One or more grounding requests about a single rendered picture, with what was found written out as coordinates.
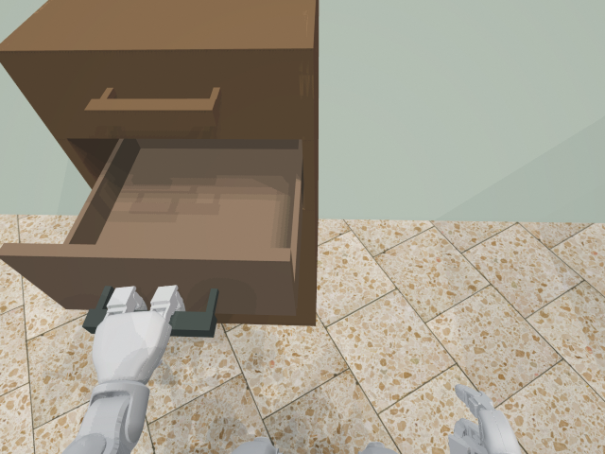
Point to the right robot hand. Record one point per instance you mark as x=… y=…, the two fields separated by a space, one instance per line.
x=492 y=435

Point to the drawer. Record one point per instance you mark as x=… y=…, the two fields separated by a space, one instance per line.
x=196 y=213

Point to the robot right shin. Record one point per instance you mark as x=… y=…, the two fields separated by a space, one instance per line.
x=375 y=444

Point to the left robot forearm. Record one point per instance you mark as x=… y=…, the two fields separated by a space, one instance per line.
x=114 y=420

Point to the left robot hand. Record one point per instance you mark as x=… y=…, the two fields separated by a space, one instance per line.
x=129 y=345

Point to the cabinet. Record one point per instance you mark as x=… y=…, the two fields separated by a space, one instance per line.
x=258 y=58

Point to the handle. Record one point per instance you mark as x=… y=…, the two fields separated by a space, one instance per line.
x=184 y=323
x=153 y=112

